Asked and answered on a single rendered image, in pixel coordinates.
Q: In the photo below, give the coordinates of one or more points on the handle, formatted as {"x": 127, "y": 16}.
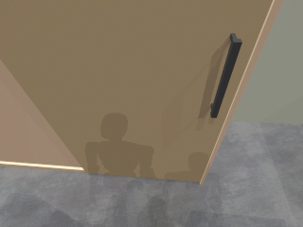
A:
{"x": 230, "y": 61}

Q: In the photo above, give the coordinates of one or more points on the wardrobe door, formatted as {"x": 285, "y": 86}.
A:
{"x": 128, "y": 84}
{"x": 25, "y": 135}

